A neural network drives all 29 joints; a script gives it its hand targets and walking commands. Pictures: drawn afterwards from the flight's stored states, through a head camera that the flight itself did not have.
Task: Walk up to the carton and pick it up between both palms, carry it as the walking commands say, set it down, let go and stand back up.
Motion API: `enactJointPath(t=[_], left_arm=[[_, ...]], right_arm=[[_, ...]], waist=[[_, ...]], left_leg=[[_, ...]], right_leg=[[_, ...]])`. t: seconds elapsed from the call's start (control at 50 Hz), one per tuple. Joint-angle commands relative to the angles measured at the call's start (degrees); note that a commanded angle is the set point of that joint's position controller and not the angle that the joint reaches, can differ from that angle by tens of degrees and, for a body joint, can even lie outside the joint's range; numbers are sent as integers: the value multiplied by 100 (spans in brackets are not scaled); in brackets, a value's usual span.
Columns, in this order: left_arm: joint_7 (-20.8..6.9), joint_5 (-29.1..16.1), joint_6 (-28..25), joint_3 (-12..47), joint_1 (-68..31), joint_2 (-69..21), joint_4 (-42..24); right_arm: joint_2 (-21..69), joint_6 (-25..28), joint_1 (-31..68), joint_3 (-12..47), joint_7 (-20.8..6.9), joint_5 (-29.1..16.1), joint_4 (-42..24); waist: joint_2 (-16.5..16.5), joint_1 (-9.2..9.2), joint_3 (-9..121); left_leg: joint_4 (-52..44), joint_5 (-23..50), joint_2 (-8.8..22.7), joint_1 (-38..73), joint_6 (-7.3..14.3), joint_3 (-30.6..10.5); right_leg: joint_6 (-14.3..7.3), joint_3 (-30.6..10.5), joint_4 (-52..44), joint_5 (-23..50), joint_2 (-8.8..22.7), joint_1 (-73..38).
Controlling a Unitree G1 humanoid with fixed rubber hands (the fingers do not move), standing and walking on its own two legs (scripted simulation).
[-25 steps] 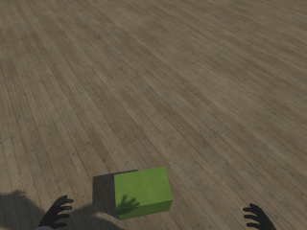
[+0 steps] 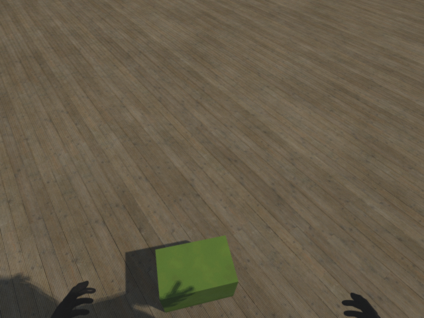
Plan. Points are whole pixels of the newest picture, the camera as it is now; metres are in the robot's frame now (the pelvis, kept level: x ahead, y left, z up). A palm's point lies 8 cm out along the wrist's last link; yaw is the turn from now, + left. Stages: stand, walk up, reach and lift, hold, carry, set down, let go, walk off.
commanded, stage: stand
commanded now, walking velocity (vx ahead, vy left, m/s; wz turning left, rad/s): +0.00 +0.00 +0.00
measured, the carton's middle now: (195, 273) +0.40 +0.06 -0.67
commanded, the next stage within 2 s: none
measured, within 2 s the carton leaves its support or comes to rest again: neither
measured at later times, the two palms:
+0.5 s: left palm out of the picture +0.08 +0.30 -0.10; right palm out of the picture +0.08 -0.31 -0.09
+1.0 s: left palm out of the picture +0.07 +0.30 -0.10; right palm out of the picture +0.07 -0.32 -0.09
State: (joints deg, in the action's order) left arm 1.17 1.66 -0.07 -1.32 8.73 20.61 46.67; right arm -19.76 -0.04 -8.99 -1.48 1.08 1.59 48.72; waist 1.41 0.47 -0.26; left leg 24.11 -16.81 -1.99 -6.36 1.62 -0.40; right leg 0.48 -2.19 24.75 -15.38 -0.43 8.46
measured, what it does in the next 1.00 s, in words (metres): stands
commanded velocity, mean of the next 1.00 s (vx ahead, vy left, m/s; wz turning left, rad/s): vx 0.00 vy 0.00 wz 0.00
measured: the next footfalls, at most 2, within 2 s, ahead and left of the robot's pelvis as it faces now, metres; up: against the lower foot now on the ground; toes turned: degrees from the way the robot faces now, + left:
none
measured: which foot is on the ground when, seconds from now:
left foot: down 0.00-1.00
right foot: down 0.00-1.00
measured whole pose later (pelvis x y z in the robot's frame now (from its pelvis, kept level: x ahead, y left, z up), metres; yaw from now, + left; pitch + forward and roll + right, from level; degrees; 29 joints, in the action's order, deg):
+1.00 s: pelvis -0.03 -0.01 +0.01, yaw +0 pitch -2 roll +0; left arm 0.6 0.9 -0.9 -0.1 7.1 22.5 58.5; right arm -21.9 0.6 -6.9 -0.3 0.6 0.9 58.9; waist 0.7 0.1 -1.5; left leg 18.7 -11.8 -1.2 -4.5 0.8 -0.7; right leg -0.2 -1.9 18.8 -10.1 -1.1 6.3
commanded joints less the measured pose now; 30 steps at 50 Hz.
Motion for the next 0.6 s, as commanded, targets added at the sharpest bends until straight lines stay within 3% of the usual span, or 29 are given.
enactJointPath(t=[0.0,0.32,0.58], left_arm=[[24,-7,-78,-172,-170,837,-208],[2,-34,-114,-89,-236,1001,360],[-18,-49,-134,-61,-265,1076,688]], right_arm=[[-976,74,201,-212,20,-6,-201],[-1072,87,338,-144,-16,-33,326],[-1132,102,382,-104,-27,-55,593]], waist=[[-142,-15,306],[-133,-20,50],[-128,-26,2]], left_leg=[[-352,2165,729,-72,-148,-589],[-712,1237,768,-83,-105,-651],[-827,1029,800,-68,-85,-681]], right_leg=[[-108,-463,-165,1902,536,-315],[-124,-594,-592,1305,600,-218],[-133,-631,-748,1174,630,-216]])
